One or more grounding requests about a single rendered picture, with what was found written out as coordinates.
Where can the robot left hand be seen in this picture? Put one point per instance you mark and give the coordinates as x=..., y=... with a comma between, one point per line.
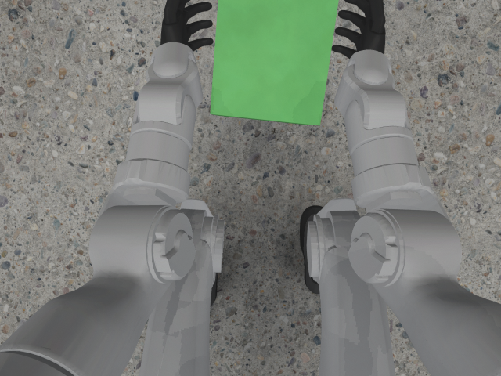
x=175, y=27

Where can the right robot thigh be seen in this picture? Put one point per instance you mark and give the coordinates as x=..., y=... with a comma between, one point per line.
x=355, y=334

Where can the robot right upper arm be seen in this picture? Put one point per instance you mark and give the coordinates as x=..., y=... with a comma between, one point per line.
x=412, y=258

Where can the robot left forearm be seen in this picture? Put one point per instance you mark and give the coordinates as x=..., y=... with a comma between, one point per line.
x=161, y=138

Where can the robot left upper arm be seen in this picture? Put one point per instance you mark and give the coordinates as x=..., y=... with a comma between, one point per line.
x=136, y=252

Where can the carton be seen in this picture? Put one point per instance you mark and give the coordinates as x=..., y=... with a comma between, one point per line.
x=271, y=59

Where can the left robot thigh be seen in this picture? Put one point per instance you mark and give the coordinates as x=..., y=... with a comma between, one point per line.
x=177, y=335

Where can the robot thigh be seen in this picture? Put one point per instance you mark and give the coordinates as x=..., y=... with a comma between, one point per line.
x=177, y=335
x=355, y=334

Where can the robot right hand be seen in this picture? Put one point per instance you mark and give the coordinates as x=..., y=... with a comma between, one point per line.
x=371, y=27

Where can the robot right forearm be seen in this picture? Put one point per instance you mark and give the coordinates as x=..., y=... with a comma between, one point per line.
x=380, y=140

